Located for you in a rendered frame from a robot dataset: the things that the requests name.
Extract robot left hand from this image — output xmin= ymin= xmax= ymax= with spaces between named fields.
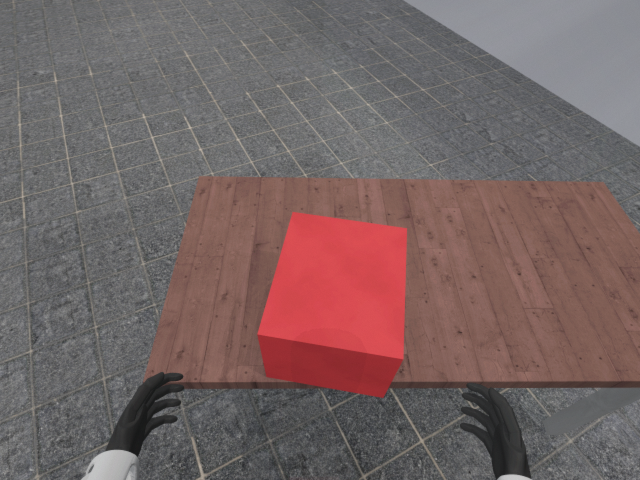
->
xmin=105 ymin=372 xmax=184 ymax=457

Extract robot left forearm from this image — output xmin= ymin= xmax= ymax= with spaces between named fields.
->
xmin=81 ymin=450 xmax=140 ymax=480

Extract table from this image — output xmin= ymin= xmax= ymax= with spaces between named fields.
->
xmin=143 ymin=176 xmax=640 ymax=435

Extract robot right hand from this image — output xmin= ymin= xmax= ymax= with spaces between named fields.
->
xmin=460 ymin=383 xmax=531 ymax=480

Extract carton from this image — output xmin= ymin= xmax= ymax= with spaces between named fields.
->
xmin=257 ymin=212 xmax=407 ymax=398

